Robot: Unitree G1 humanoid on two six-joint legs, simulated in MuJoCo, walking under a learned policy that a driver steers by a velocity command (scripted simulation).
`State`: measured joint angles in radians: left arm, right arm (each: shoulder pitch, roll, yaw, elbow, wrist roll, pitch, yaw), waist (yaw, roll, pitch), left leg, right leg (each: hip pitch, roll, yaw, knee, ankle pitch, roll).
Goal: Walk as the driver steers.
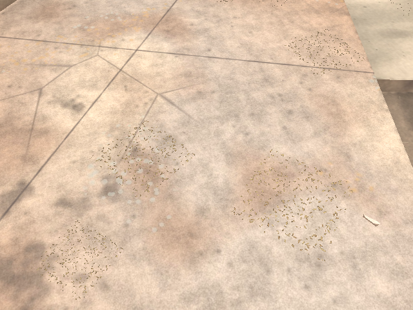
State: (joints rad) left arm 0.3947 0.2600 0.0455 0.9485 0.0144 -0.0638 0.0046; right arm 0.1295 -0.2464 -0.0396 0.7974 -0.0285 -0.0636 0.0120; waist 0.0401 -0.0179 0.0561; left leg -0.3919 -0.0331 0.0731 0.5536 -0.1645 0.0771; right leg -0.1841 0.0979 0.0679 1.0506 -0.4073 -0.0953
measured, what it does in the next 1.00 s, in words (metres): walks ahead, turning left: right foot, then left foot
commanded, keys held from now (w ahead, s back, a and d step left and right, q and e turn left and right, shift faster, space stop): w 0.22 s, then w+q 0.78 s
